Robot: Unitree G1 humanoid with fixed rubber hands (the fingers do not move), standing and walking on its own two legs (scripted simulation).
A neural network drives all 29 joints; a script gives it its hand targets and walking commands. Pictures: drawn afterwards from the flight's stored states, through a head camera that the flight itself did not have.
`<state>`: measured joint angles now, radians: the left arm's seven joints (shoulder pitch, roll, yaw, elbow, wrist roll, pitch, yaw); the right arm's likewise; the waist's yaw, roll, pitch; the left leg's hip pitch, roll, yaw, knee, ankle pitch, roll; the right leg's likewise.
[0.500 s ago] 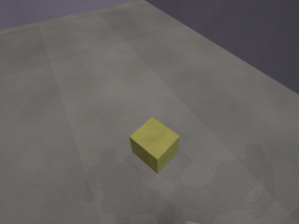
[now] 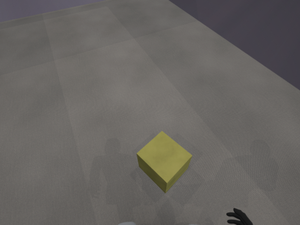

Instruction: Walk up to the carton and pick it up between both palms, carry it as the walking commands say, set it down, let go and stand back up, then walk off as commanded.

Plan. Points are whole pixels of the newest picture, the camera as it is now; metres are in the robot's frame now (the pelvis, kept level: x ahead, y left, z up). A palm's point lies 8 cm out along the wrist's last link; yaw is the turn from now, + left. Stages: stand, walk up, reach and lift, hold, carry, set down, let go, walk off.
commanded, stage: walk up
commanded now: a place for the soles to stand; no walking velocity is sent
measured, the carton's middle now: (163, 161) +0.55 -0.03 -0.65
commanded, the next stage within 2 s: none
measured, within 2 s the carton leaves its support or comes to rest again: neither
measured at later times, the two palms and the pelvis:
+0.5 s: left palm out of the picture +0.10 +0.25 -0.11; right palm out of the picture +0.10 -0.27 -0.11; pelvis -0.01 -0.01 +0.00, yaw +0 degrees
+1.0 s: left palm out of the picture +0.06 +0.25 -0.10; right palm out of the picture +0.07 -0.27 -0.11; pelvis -0.03 -0.01 +0.00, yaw +0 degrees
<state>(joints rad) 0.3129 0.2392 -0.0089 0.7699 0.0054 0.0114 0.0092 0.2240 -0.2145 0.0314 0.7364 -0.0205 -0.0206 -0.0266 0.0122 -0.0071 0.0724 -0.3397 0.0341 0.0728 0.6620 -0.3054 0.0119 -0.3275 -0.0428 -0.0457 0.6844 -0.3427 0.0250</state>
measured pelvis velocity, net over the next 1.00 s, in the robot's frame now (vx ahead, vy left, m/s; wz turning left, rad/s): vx -0.03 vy -0.01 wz -0.01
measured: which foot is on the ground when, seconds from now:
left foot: down 0.00-1.00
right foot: up 0.00-0.00, down 0.02-1.00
